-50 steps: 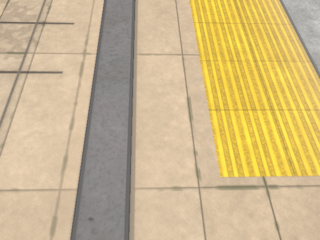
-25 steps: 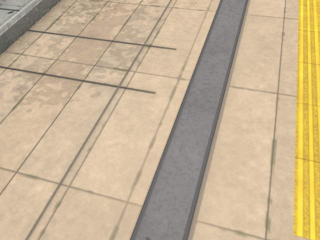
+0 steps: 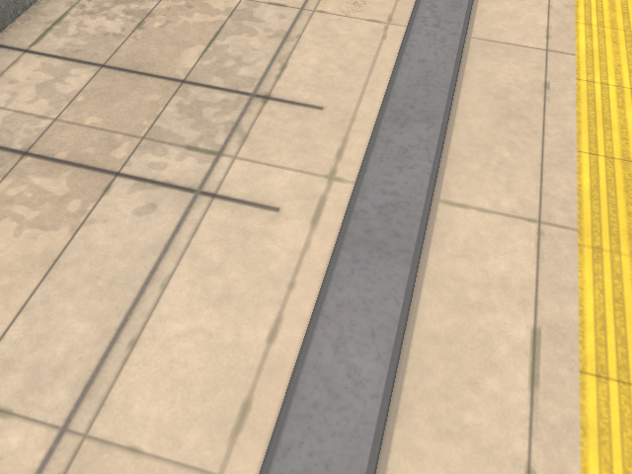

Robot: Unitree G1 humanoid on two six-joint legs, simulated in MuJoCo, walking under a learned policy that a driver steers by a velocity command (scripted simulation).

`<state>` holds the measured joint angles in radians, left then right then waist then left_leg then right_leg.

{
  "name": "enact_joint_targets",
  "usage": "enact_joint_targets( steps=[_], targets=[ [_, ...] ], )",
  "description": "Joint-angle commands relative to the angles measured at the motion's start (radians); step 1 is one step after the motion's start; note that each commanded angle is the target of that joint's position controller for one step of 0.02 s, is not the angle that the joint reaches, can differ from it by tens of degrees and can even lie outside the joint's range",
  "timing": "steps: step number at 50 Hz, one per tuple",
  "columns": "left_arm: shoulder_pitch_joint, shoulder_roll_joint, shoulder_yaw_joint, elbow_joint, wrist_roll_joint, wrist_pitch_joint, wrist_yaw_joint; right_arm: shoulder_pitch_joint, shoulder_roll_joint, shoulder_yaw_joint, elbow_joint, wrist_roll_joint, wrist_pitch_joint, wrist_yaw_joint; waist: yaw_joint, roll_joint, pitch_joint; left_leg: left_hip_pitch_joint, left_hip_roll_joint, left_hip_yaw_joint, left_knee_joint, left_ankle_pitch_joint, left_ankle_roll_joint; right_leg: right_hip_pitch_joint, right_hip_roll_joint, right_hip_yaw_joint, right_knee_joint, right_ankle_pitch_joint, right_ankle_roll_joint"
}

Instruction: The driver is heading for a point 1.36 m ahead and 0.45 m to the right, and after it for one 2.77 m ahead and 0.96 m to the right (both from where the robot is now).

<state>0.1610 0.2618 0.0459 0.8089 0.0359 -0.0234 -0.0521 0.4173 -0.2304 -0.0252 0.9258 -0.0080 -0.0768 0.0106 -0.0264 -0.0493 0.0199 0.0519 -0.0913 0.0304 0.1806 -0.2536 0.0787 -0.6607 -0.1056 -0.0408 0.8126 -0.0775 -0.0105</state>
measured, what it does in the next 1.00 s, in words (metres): walks ahead: right foot, then left foot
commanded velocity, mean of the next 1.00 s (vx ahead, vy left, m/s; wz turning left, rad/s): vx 0.50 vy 0.00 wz -0.15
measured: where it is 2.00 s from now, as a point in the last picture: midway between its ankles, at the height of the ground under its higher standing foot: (369, 300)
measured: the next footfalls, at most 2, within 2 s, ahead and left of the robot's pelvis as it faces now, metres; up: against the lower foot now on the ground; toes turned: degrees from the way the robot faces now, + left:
right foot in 0.16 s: +0.28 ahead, -0.10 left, +0.00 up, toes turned -4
left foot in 0.70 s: +0.58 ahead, +0.09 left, +0.00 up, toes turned +1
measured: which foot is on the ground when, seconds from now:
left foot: down 0.00-0.18, up 0.20-0.68, down 0.70-1.00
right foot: up 0.00-0.14, down 0.16-0.70, up 0.72-1.00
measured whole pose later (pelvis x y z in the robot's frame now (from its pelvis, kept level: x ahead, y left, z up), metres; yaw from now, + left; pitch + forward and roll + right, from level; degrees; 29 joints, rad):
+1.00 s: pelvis +0.56 +0.00 +0.00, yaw -12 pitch +0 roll +1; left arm 0.18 0.26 0.07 0.89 0.03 0.00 -0.04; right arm 0.36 -0.22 -0.05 0.97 -0.02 -0.10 -0.01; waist -0.01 -0.04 0.04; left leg -0.05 -0.02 0.23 0.27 -0.22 0.05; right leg -0.65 -0.10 -0.01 0.99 -0.11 -0.05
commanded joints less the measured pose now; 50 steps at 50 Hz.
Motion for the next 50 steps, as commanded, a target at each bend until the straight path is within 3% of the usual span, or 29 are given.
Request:
enact_joint_targets(
  steps=[1, 3, 5, 6, 7, 8, 9, 10, 11, 12, 13, 14, 16, 19, 24, 29, 32, 33, 34, 35, 36, 37, 38, 39, 40, 42, 45, 50],
  targets=[
    [-0.138, 0.031, -0.006, -0.1, -0.007, -0.014, -0.001, 0.013, -0.144, -0.027, -0.023, -0.001, -0.019, -0.007, -0.006, 0.122, 0.093, -0.088, 0.262, -0.093, -0.064, 0.497, 0.111, 0.044, 0.034, -0.035, -0.143, 0.077, -0.016],
    [-0.16, 0.043, -0.004, -0.111, -0.007, -0.016, 0.005, 0.027, -0.156, -0.029, -0.002, -0.003, -0.017, -0.013, -0.002, 0.111, 0.097, -0.031, 0.291, -0.096, -0.047, 0.56, 0.104, 0.076, 0.053, -0.037, -0.199, 0.063, -0.047],
    [-0.114, 0.06, 0.003, -0.099, -0.005, -0.02, 0.015, 0.009, -0.172, -0.031, 0.008, -0.008, -0.015, -0.02, 0.031, 0.113, 0.066, 0.028, 0.302, -0.08, 0.044, 0.78, 0.085, 0.161, 0.092, -0.049, -0.234, -0.008, -0.084],
    [-0.038, 0.077, 0.011, -0.075, -0.005, -0.023, 0.024, 0.0, -0.185, -0.034, 0.013, -0.014, -0.012, -0.023, 0.065, 0.123, 0.019, 0.049, 0.298, -0.069, 0.148, 0.919, 0.071, 0.253, 0.124, -0.057, -0.244, -0.057, -0.102],
    [0.105, 0.096, 0.022, -0.027, -0.002, -0.03, 0.034, -0.009, -0.192, -0.036, 0.017, -0.017, -0.004, -0.024, 0.129, 0.105, -0.061, 0.033, 0.27, -0.044, 0.332, 0.969, 0.055, 0.417, 0.157, -0.072, -0.3, -0.06, -0.124],
    [0.273, 0.141, 0.038, 0.021, 0.015, -0.04, 0.047, 0.001, -0.178, -0.029, 0.012, -0.014, -0.003, -0.024, 0.19, 0.072, -0.164, -0.114, 0.229, -0.021, 0.579, 0.771, 0.041, 0.67, 0.076, 0.012, -0.317, -0.079, -0.159],
    [0.371, 0.272, 0.072, 0.029, 0.038, -0.042, 0.057, 0.118, -0.063, -0.003, -0.02, 0.021, -0.005, -0.011, 0.151, -0.148, -0.327, -0.451, 0.082, 0.034, 0.994, 0.229, -0.004, 0.986, -0.245, 0.473, -0.35, -0.217, -0.279],
    [0.334, 0.24, 0.066, 0.033, -0.003, -0.032, 0.045, 0.113, -0.12, -0.021, 0.0, 0.004, -0.006, -0.012, 0.14, -0.145, -0.362, -0.601, -0.011, -0.083, 1.156, -0.259, 0.004, 0.977, -0.313, 0.783, -0.525, -0.239, -0.323],
    [0.209, 0.196, 0.055, 0.021, -0.023, -0.03, 0.043, 0.015, -0.149, -0.032, -0.025, -0.008, -0.004, -0.011, 0.091, -0.059, -0.171, -0.675, 0.068, -0.118, 1.178, -0.174, 0.016, 0.822, -0.268, 0.618, -0.538, -0.314, -0.29],
    [0.13, 0.123, 0.037, 0.009, -0.024, -0.034, 0.039, -0.042, -0.139, -0.027, -0.038, -0.01, -0.009, -0.005, 0.072, 0.006, -0.071, -0.666, 0.112, -0.105, 1.116, -0.092, 0.019, 0.674, -0.231, 0.491, -0.576, -0.276, -0.266],
    [0.101, 0.09, 0.026, 0.016, -0.02, -0.041, 0.038, -0.058, -0.116, -0.024, -0.036, -0.01, -0.005, -0.001, 0.044, 0.012, -0.015, -0.627, 0.148, -0.095, 1.05, -0.057, 0.019, 0.576, -0.181, 0.39, -0.611, -0.208, -0.231],
    [0.093, 0.068, 0.018, 0.031, -0.023, -0.047, 0.041, -0.043, -0.104, -0.021, -0.031, -0.024, 0.009, 0.003, 0.013, -0.007, 0.011, -0.575, 0.169, -0.089, 1.001, -0.04, 0.008, 0.498, -0.14, 0.314, -0.636, -0.141, -0.205],
    [0.123, 0.065, 0.016, 0.055, -0.022, -0.065, 0.039, -0.023, -0.077, -0.015, -0.015, -0.032, 0.031, 0.014, -0.004, -0.007, 0.005, -0.529, 0.174, -0.066, 0.971, -0.016, -0.01, 0.453, -0.114, 0.24, -0.662, -0.024, -0.207],
    [0.174, 0.09, 0.023, 0.091, -0.028, -0.078, 0.037, -0.126, -0.073, -0.013, -0.047, -0.031, 0.043, 0.022, 0.0, 0.003, 0.044, -0.63, 0.206, -0.038, 0.87, 0.077, -0.039, 0.47, -0.096, 0.172, -0.715, 0.007, -0.217],
    [0.25, 0.083, 0.017, 0.134, -0.033, -0.077, 0.038, -0.33, -0.053, -0.002, -0.107, -0.022, 0.037, 0.026, 0.048, 0.003, 0.075, -0.674, 0.198, 0.013, 0.582, 0.251, -0.069, 0.542, -0.051, 0.085, -0.718, 0.126, -0.189],
    [0.335, 0.088, 0.013, 0.179, -0.023, -0.07, 0.05, -0.461, -0.063, 0.001, -0.152, -0.02, 0.029, 0.022, 0.088, -0.004, 0.085, -0.66, 0.16, 0.03, 0.428, 0.254, -0.049, 0.68, -0.092, 0.102, -0.655, 0.275, -0.188],
    [0.305, 0.116, 0.02, 0.182, -0.014, -0.062, 0.062, -0.423, -0.086, -0.009, -0.155, -0.019, 0.014, 0.015, 0.05, -0.015, 0.065, -0.581, 0.127, 0.019, 0.364, 0.137, -0.021, 0.743, -0.116, 0.135, -0.553, 0.445, -0.175],
    [0.283, 0.126, 0.023, 0.179, -0.013, -0.06, 0.063, -0.346, -0.101, -0.017, -0.133, -0.02, 0.007, 0.009, 0.013, -0.021, 0.029, -0.472, 0.099, 0.026, 0.335, 0.094, -0.007, 0.734, -0.106, 0.133, -0.471, 0.552, -0.162],
    [0.264, 0.125, 0.021, 0.177, -0.017, -0.059, 0.06, -0.195, -0.122, -0.029, -0.084, -0.026, -0.006, -0.001, -0.053, 0.008, -0.052, -0.274, 0.079, 0.037, 0.266, 0.124, 0.014, 0.689, -0.065, 0.106, -0.304, 0.575, -0.143],
    [0.256, 0.098, 0.013, 0.156, -0.027, -0.063, 0.056, -0.02, -0.187, -0.05, -0.045, -0.049, -0.018, -0.016, -0.116, 0.07, -0.175, -0.004, 0.215, -0.097, 0.253, 0.078, 0.055, 0.52, -0.011, 0.075, -0.059, 0.365, -0.124],
    [0.369, -0.026, -0.014, 0.124, -0.069, -0.061, 0.051, 0.062, -0.304, -0.083, -0.044, -0.067, -0.012, -0.024, -0.083, 0.297, -0.335, 0.309, 0.523, -0.53, 0.193, -0.053, 0.162, 0.163, 0.148, -0.014, 0.304, -0.215, -0.071],
    [0.337, 0.085, 0.016, 0.142, -0.043, -0.05, 0.061, 0.01, -0.246, -0.074, -0.054, -0.037, 0.004, -0.017, -0.076, 0.206, -0.323, 0.231, 0.54, -0.67, 0.101, -0.105, 0.171, 0.074, 0.146, 0.081, 0.427, -0.424, -0.088],
    [0.271, 0.094, 0.026, 0.129, -0.036, -0.046, 0.059, -0.096, -0.18, -0.056, -0.07, -0.027, 0.007, -0.016, -0.034, 0.14, -0.16, 0.092, 0.501, -0.504, 0.082, -0.12, 0.143, 0.038, 0.089, 0.103, 0.444, -0.347, -0.095],
    [0.228, 0.068, 0.022, 0.123, -0.035, -0.045, 0.052, -0.156, -0.122, -0.042, -0.079, -0.024, 0.001, -0.013, -0.017, 0.105, -0.075, -0.028, 0.457, -0.377, 0.043, -0.047, 0.119, 0.051, 0.05, 0.099, 0.408, -0.275, -0.092],
    [0.212, 0.051, 0.024, 0.124, -0.027, -0.036, 0.046, -0.175, -0.093, -0.035, -0.073, -0.022, -0.006, -0.015, 0.001, 0.119, -0.025, -0.106, 0.414, -0.275, 0.015, 0.021, 0.085, 0.078, 0.028, 0.094, 0.369, -0.24, -0.087],
    [0.224, 0.025, 0.024, 0.125, -0.008, -0.008, 0.03, -0.166, -0.073, -0.029, -0.054, -0.016, -0.02, -0.021, 0.036, 0.143, -0.002, -0.185, 0.371, -0.149, -0.013, 0.124, 0.055, 0.125, 0.012, 0.083, 0.345, -0.205, -0.068],
    [0.153, 0.006, 0.024, 0.091, -0.007, 0.014, 0.015, -0.125, -0.088, -0.037, -0.032, -0.004, -0.043, -0.021, 0.049, 0.126, 0.018, -0.179, 0.362, -0.039, -0.041, 0.236, 0.06, 0.053, -0.002, 0.065, 0.324, -0.122, -0.052],
    [-0.032, -0.007, 0.011, 0.015, -0.008, 0.013, -0.004, -0.079, -0.084, -0.036, -0.006, -0.011, -0.044, -0.022, 0.029, 0.118, 0.069, -0.16, 0.323, 0.112, -0.048, 0.334, 0.057, -0.002, 0.002, 0.014, 0.08, 0.055, -0.036]
  ],
)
